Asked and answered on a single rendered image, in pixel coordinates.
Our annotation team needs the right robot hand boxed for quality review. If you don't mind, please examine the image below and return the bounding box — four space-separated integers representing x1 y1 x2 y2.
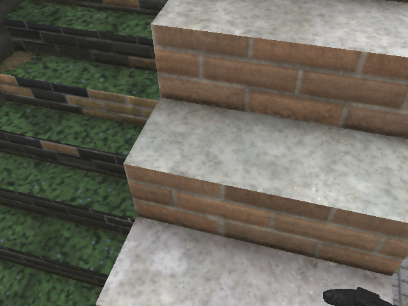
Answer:
323 287 398 306

